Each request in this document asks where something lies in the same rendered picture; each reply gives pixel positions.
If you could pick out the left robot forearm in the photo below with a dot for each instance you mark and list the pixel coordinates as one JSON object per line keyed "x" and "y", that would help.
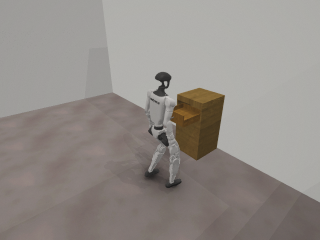
{"x": 149, "y": 118}

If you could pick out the robot right hand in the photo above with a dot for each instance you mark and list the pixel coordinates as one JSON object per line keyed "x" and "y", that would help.
{"x": 173, "y": 150}

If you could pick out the humanoid robot torso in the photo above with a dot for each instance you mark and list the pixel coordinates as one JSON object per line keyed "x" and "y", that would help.
{"x": 157, "y": 110}

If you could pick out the robot left upper arm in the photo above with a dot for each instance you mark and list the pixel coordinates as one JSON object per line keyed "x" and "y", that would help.
{"x": 147, "y": 105}

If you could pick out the robot right upper arm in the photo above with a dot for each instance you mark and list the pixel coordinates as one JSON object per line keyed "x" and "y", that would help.
{"x": 170, "y": 105}

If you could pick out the right robot forearm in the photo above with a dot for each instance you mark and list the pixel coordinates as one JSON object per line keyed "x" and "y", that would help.
{"x": 169, "y": 133}

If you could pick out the drawer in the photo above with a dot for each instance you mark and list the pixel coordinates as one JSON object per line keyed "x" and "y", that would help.
{"x": 185, "y": 115}

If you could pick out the cabinet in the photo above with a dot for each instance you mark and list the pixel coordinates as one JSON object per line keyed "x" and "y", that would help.
{"x": 200, "y": 138}

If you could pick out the robot left foot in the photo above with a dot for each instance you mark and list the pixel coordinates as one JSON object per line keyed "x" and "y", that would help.
{"x": 148, "y": 173}

